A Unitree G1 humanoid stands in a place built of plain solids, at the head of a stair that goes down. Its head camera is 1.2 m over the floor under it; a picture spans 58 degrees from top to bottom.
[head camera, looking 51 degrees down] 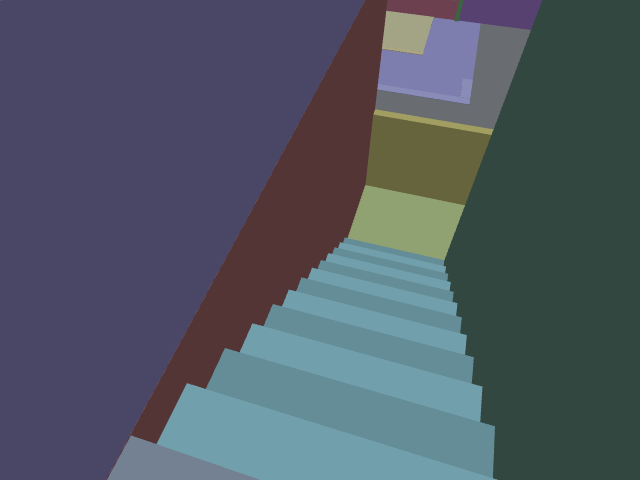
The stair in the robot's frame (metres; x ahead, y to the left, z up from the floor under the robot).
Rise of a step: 0.19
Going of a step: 0.22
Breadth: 1.02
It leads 17 degrees to the right of straight ahead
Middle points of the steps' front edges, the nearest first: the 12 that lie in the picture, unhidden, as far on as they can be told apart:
0.38 -0.06 -0.19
0.59 -0.12 -0.38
0.80 -0.18 -0.57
1.01 -0.24 -0.76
1.22 -0.31 -0.95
1.43 -0.37 -1.14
1.65 -0.43 -1.32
1.86 -0.50 -1.51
2.07 -0.56 -1.70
2.28 -0.62 -1.89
2.49 -0.68 -2.08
2.70 -0.75 -2.27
